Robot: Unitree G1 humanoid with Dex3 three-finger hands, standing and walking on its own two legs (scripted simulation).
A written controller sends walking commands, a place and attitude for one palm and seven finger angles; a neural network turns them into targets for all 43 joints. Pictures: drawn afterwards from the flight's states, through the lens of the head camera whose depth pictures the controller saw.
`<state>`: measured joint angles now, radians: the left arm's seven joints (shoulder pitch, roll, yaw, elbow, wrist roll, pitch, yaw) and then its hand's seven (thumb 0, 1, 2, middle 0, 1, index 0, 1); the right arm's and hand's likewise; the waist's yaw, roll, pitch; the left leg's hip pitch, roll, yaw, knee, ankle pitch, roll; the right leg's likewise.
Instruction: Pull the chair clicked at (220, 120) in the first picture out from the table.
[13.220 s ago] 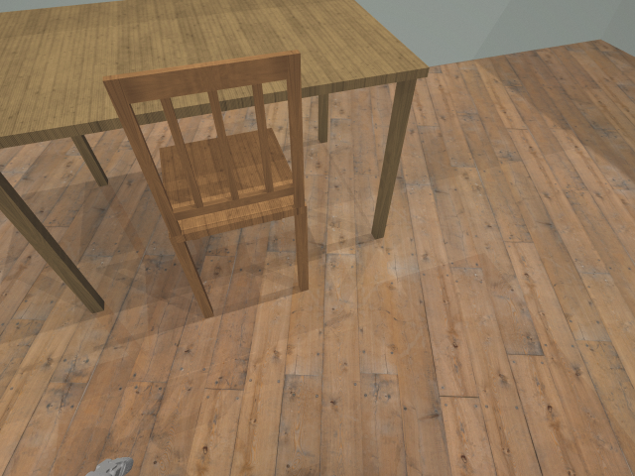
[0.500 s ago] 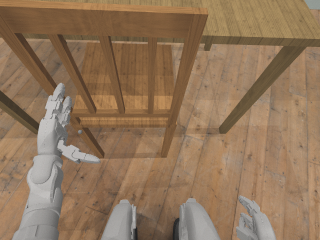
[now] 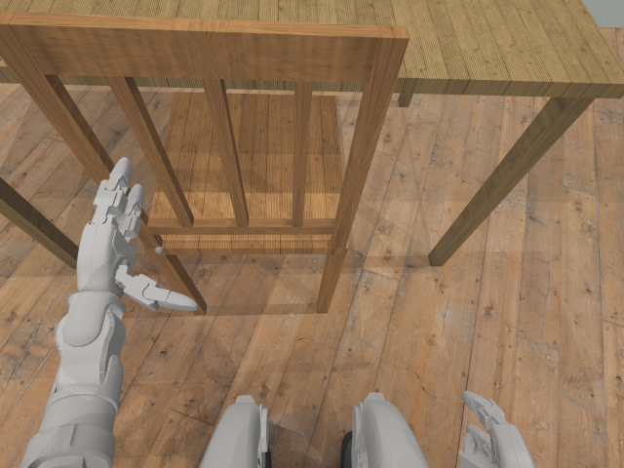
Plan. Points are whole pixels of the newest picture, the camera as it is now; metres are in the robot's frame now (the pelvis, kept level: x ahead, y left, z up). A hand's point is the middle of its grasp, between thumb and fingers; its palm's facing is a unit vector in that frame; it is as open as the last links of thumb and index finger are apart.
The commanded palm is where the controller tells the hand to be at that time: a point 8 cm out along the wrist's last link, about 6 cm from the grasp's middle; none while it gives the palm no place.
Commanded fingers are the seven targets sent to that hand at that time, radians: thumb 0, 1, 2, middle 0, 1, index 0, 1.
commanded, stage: aim the fingers beside a spindle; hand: left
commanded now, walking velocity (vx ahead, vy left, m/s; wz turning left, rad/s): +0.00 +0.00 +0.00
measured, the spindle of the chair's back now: (231, 167) +0.50 +0.12 +0.03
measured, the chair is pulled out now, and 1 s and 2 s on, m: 0.00 0.00 0.00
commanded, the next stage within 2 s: push the fingers through the gap in 0.02 s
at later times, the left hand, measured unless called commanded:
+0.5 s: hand (175, 234) +0.40 +0.18 +0.02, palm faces +0.03 -1.00 -0.04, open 17.0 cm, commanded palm +0.37 +0.23 +0.02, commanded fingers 0.00 -0.50 0.30 -0.06 -0.08 -0.06 -0.08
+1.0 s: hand (179, 201) +0.45 +0.19 +0.01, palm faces +0.06 -1.00 -0.05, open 17.0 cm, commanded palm +0.42 +0.23 +0.02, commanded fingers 0.00 -0.50 0.30 -0.06 -0.08 -0.06 -0.08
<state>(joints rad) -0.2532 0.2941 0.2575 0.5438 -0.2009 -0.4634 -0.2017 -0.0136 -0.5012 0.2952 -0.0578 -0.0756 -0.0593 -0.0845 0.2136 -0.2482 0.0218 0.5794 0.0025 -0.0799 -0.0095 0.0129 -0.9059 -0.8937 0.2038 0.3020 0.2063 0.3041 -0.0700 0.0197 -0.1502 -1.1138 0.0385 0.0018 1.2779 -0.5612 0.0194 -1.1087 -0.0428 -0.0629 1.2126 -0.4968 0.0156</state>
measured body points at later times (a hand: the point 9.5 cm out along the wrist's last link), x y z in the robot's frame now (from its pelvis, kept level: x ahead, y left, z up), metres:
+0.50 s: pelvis +0.00 +0.00 +0.00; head +0.13 +0.01 +0.43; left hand +0.39 +0.24 +0.02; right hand +0.13 -0.26 -0.11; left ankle +0.02 +0.10 -0.62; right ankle +0.04 -0.14 -0.62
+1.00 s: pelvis +0.00 -0.01 -0.01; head +0.15 +0.01 +0.42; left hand +0.44 +0.24 +0.02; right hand +0.08 -0.27 -0.12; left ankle +0.02 +0.10 -0.62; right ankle +0.04 -0.14 -0.62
